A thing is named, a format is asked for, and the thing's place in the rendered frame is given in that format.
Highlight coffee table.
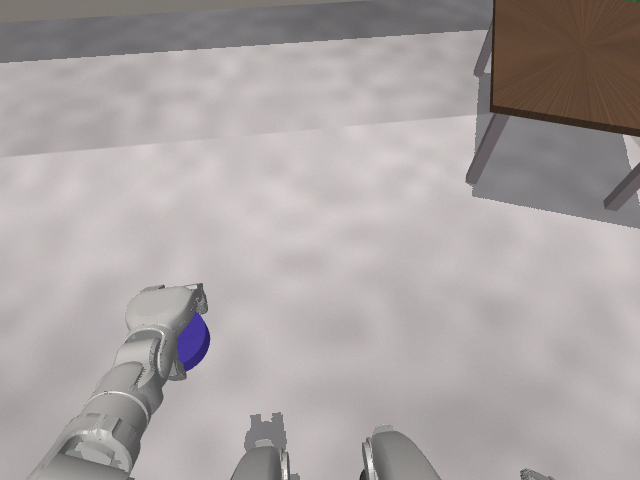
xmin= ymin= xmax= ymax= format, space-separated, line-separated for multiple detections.
xmin=466 ymin=0 xmax=640 ymax=211

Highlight left robot arm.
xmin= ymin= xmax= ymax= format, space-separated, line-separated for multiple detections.
xmin=26 ymin=324 xmax=177 ymax=480

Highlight left robot hand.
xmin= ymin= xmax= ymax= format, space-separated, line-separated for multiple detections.
xmin=125 ymin=283 xmax=208 ymax=381

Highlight tin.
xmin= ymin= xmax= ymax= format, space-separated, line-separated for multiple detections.
xmin=177 ymin=312 xmax=210 ymax=372

